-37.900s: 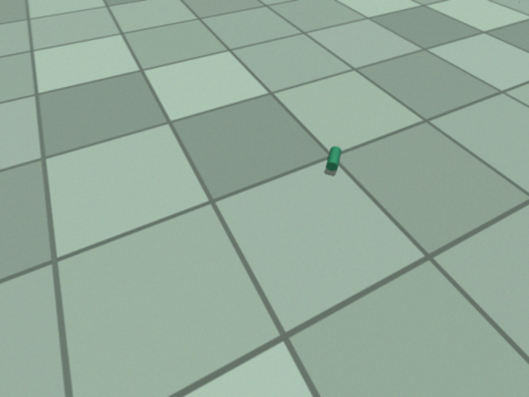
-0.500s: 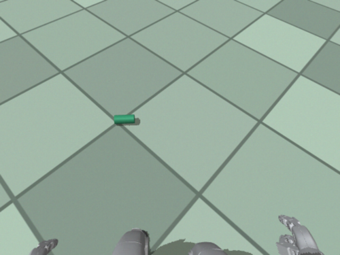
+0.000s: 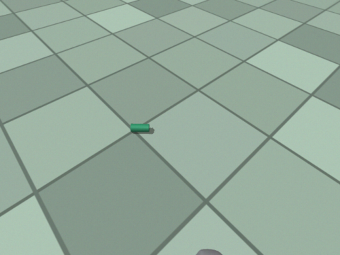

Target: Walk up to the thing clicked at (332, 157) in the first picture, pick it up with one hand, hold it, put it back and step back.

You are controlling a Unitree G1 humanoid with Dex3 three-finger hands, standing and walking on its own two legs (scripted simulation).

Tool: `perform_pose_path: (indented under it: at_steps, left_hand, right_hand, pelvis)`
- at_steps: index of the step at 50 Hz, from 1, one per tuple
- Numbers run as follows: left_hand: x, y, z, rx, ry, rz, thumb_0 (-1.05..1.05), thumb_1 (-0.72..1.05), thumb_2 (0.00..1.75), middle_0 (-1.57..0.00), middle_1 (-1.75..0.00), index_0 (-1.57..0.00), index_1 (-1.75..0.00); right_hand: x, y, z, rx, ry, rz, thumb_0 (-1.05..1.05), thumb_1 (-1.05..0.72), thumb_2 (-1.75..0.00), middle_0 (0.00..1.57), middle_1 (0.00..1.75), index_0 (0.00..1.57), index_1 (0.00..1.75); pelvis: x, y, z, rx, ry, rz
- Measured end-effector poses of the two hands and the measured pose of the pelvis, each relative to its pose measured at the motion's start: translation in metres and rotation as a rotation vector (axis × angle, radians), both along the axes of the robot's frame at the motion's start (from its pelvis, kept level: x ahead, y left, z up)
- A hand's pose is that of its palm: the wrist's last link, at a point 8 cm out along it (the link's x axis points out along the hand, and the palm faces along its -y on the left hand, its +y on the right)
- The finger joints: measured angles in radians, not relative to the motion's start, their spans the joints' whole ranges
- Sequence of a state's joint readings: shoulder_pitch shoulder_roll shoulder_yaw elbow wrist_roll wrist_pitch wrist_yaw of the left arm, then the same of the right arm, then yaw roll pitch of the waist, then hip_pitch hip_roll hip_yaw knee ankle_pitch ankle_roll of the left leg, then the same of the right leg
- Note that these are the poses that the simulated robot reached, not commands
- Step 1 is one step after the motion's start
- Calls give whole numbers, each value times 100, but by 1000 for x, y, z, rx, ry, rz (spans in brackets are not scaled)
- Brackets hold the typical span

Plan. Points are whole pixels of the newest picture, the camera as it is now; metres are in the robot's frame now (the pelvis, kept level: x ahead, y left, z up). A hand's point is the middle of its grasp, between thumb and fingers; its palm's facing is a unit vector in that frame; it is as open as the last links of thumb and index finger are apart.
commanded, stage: step back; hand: left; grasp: from above
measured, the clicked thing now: (140, 127) +1.07 +0.24 -0.73
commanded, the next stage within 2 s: stand in 0.72 s
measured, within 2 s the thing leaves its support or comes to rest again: neither
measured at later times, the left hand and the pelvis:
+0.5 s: hand out of the picture +0.11 +0.26 -0.15, palm faces +0.06 -0.93 -0.35, open 7.4 cm; pelvis +0.04 -0.01 +0.00, yaw +1 degrees
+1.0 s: hand out of the picture +0.14 +0.25 -0.14, palm faces -0.01 -0.94 -0.33, open 7.4 cm; pelvis +0.05 +0.00 +0.02, yaw +0 degrees
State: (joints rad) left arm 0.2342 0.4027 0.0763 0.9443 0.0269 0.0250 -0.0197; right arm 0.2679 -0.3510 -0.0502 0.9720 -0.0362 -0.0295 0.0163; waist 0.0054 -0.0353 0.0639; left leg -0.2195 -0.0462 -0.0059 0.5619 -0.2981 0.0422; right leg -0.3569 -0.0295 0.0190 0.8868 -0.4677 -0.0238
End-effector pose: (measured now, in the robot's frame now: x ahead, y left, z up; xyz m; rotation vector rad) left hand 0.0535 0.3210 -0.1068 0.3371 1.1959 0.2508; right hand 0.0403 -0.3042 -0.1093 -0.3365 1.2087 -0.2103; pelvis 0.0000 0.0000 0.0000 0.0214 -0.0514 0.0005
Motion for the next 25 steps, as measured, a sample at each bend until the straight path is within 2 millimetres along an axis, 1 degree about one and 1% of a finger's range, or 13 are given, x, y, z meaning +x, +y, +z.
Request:
perform_pose_path:
  at_steps: [3, 6, 9, 13, 16, 19, 22, 25]
  left_hand:
    - [8, -6, 2, -8, -13, -17, 1, 91, 90, -20, -30, -20, -30]
    - [17, -14, 4, -3, -24, -27, 1, 91, 90, -20, -30, -20, -30]
    - [23, -24, 2, 12, -49, -22, 1, 91, 90, -20, -30, -20, -30]
    - [26, -36, 5, 0, -69, -1, 1, 91, 90, -20, -30, -20, -30]
    - [28, -38, 6, -8, -67, 11, 1, 91, 90, -20, -30, -21, -30]
    - [33, -34, 3, -16, -57, 21, 1, 91, 90, -20, -30, -21, -30]
    - [40, -26, -5, -22, -44, 30, 1, 91, 90, -20, -30, -21, -30]
    - [48, -22, -9, -34, -27, 35, 1, 91, 90, -20, -30, -21, -30]
  right_hand:
    - [4, -5, 4, 0, -20, -2, 1, -90, -90, 21, 30, 20, 30]
    - [11, -17, 3, -2, -31, -9, 1, -90, -90, 21, 30, 20, 30]
    - [21, -29, -5, -8, -26, -13, 1, -90, -90, 21, 30, 20, 30]
    - [38, -33, -6, -11, -10, 10, 1, -90, -90, 20, 30, 20, 30]
    - [51, -31, -5, -9, -6, 34, 1, -90, -90, 20, 30, 20, 30]
    - [63, -26, -6, -11, -1, 49, 1, -90, -90, 20, 30, 20, 30]
    - [72, -16, -8, -18, -1, 51, 1, -90, -90, 20, 30, 20, 30]
    - [81, -5, -6, -6, -10, 48, 1, -90, -90, 20, 30, 20, 30]
  pelvis:
    - [2, -5, 2, -5, 2, -4]
    - [6, -13, 1, -12, 4, -10]
    - [11, -22, -4, -35, -1, -5]
    - [18, -25, -1, -26, 1, 9]
    - [25, -23, 1, -24, 4, 21]
    - [31, -19, 0, -19, 5, 34]
    - [36, -12, -4, -9, -1, 37]
    - [40, -7, -3, -15, 5, 23]
